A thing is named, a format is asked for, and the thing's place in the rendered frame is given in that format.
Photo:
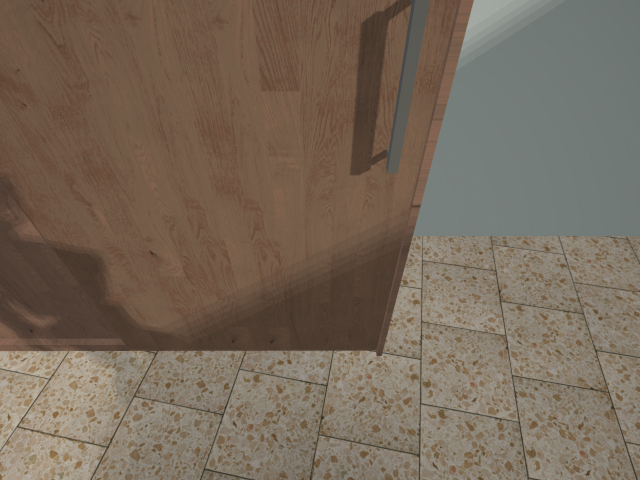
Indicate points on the handle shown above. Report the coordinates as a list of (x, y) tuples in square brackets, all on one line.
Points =
[(417, 20)]

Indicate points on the wardrobe door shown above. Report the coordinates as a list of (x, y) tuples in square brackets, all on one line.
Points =
[(213, 172), (39, 297)]

